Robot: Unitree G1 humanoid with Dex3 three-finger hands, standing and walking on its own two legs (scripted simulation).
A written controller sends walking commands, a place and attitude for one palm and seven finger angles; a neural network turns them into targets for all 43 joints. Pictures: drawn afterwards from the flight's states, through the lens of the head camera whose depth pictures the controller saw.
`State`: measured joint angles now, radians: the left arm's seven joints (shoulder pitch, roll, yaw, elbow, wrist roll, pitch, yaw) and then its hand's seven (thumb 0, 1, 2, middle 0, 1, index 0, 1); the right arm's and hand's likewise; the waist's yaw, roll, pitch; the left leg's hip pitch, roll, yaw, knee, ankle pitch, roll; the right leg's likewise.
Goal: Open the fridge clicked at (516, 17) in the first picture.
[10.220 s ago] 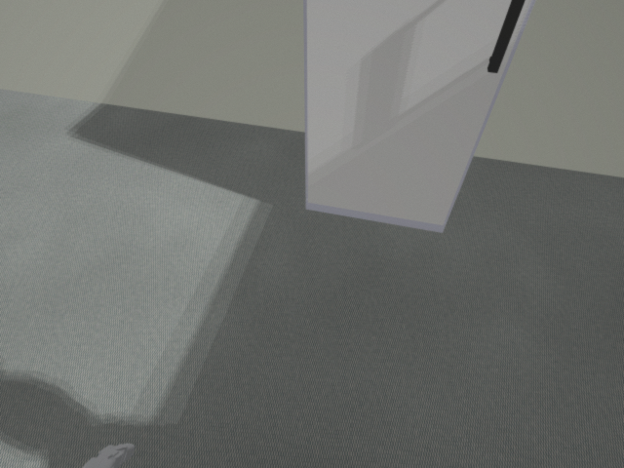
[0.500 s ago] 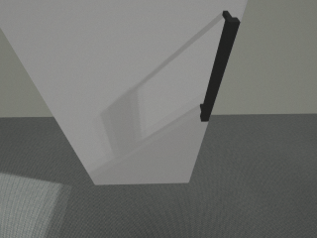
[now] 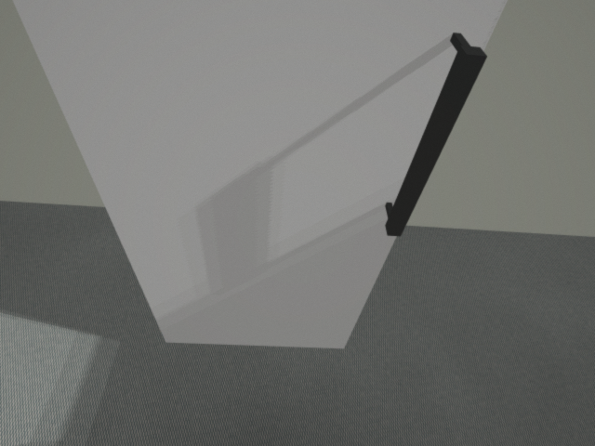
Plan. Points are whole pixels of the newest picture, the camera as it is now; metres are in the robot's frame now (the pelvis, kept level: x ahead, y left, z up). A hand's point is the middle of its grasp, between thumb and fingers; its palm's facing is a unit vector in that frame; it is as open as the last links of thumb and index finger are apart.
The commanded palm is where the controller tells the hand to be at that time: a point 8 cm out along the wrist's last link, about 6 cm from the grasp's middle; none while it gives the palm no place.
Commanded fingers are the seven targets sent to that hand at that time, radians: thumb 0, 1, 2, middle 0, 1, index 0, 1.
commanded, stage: come to a stop and stand still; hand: right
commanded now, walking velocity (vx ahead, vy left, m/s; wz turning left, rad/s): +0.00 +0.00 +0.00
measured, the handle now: (420, 151) +0.50 -0.14 +0.16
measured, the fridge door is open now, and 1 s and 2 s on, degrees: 0 0 0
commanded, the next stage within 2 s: look again from close up in 0.46 s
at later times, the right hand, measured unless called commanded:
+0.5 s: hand out of the picture -0.02 -0.14 -0.17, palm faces +0.05 +0.98 -0.20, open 7.3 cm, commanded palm none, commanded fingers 0.00 -0.90 -0.90 0.20 0.30 0.20 0.30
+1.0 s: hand out of the picture -0.01 -0.15 -0.17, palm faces +0.06 +0.98 -0.21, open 7.3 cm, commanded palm none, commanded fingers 0.00 -0.90 -0.90 0.20 0.30 0.20 0.30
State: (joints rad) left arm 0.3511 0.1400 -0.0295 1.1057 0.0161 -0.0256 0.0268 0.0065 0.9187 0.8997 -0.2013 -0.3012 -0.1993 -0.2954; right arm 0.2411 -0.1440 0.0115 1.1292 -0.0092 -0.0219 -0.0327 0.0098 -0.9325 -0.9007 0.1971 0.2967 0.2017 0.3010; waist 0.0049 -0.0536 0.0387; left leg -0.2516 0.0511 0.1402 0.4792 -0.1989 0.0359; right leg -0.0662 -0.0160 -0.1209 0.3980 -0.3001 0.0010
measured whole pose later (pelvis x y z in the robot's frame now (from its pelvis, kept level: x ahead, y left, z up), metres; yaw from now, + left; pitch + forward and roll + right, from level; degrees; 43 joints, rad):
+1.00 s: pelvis +0.00 +0.02 +0.00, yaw -1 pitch -1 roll -1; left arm 0.35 0.11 -0.02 1.14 0.02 -0.02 0.04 0.00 0.91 0.90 -0.20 -0.30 -0.20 -0.30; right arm 0.26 -0.14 0.00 1.14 -0.01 -0.02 -0.03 0.01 -0.92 -0.90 0.20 0.30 0.20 0.30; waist -0.01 -0.02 0.05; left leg -0.23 0.01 0.17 0.43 -0.18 0.07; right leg -0.07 -0.06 -0.09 0.39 -0.29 0.04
